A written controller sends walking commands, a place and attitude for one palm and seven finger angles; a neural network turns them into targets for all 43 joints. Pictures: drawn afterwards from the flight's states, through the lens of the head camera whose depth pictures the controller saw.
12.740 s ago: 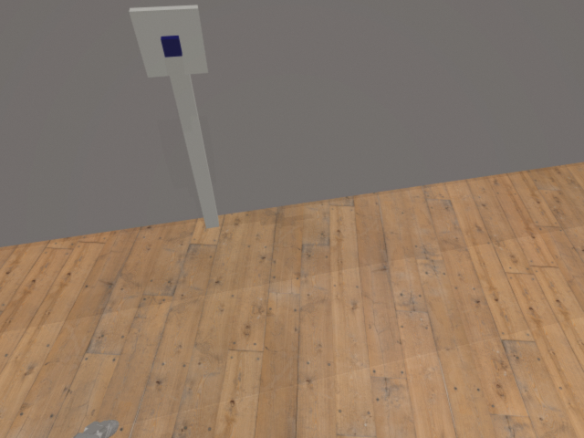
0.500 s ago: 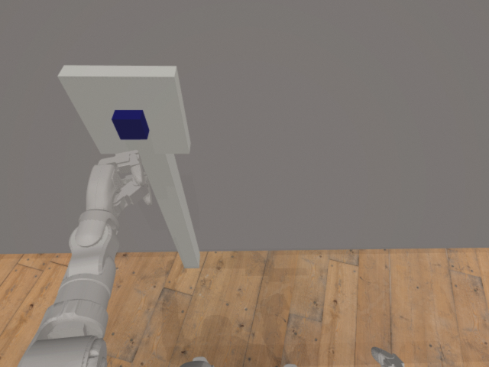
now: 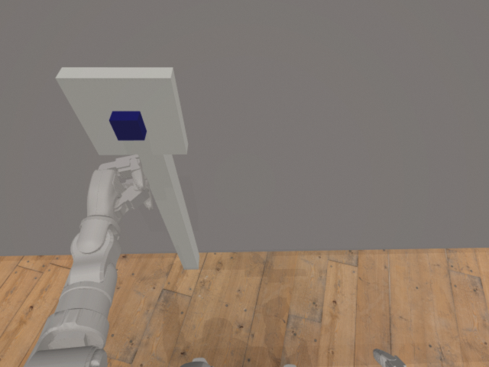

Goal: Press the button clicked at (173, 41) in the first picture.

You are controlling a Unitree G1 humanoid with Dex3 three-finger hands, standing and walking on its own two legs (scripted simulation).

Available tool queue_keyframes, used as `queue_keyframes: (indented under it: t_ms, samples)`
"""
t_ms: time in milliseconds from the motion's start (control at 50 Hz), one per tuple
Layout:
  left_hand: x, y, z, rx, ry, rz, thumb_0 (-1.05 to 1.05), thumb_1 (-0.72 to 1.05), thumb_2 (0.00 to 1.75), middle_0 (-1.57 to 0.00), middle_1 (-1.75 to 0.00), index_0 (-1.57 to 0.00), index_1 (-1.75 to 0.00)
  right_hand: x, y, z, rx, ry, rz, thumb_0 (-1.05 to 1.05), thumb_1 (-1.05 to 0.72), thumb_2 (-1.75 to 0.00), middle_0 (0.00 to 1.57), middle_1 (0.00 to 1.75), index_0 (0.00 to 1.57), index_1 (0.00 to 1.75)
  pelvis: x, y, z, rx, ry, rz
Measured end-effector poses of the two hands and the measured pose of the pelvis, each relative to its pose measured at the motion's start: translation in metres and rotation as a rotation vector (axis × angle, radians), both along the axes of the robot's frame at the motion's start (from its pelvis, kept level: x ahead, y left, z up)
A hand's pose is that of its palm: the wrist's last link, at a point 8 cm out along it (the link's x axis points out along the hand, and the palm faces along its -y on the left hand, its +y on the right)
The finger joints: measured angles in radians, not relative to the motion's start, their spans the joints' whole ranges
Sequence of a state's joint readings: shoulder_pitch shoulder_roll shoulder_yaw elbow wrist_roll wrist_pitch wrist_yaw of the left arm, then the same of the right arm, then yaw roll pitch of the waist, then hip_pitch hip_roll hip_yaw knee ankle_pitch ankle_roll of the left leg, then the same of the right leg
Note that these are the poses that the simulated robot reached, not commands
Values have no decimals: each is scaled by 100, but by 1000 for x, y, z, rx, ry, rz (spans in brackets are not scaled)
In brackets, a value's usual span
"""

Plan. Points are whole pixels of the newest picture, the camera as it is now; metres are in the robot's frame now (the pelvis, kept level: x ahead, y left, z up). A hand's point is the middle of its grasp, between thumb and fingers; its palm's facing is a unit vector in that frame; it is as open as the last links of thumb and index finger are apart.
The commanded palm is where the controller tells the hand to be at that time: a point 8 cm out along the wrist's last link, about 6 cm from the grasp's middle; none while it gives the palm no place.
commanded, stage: aim a knuckle at the button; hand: left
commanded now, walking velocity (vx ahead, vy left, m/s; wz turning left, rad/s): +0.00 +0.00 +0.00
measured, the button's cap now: (129, 124) +0.50 +0.22 +0.10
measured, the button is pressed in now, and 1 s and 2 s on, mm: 0 3 0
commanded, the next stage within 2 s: press the button with the knuckle in 0.06 s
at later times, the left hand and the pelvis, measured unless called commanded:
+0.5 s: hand (145, 170) +0.42 +0.18 +0.07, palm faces +0.06 -1.00 -0.03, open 3.1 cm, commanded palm +0.40 +0.23 +0.07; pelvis +0.00 +0.00 +0.00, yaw +0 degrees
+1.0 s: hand (147, 159) +0.45 +0.18 +0.07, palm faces +0.04 -1.00 -0.02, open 2.8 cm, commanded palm +0.44 +0.23 +0.07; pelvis +0.00 +0.00 -0.01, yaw +0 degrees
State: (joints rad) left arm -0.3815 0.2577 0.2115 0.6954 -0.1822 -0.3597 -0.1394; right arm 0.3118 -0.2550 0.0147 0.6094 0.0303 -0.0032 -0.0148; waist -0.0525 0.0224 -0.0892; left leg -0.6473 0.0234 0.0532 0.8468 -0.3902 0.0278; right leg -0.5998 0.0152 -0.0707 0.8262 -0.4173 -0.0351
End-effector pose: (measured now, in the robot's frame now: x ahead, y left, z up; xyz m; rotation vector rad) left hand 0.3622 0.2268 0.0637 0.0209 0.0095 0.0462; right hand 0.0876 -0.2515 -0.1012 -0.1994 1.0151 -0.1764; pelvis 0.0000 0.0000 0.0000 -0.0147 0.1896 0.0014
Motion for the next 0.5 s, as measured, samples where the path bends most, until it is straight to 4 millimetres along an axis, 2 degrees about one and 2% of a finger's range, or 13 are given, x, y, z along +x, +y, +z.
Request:
queue_keyframes:
  t_ms: [200, 280, 380, 500]
  samples:
    - [11, 0, 12, 11, -35, -4, 2, 90, 90, -130, -150, -130, -150, 1, -3, 0, -8, -13, -10, 1, -91, -90, 20, 29, 20, 30, -2, -2, 0, 1, 2, -2]
    - [17, -1, 11, 6, -4, -9, 1, 90, 90, -130, -150, -130, -150, -1, -3, 0, -4, -7, -11, 1, -91, -90, 20, 29, 20, 30, -2, -2, 0, 0, 4, 1]
    - [25, 0, 4, -10, 19, 5, 1, 90, 90, -130, -150, -130, -150, -8, -4, -2, -11, 20, -14, 1, -91, -90, 21, 29, 20, 30, -3, -2, -1, 1, 13, -1]
    - [36, 5, 9, 7, -17, 12, 1, 90, 90, -130, -150, -130, -150, -20, -6, -5, -19, 60, -31, 1, -91, -90, 21, 29, 20, 30, -1, -2, -3, -1, 27, -4]
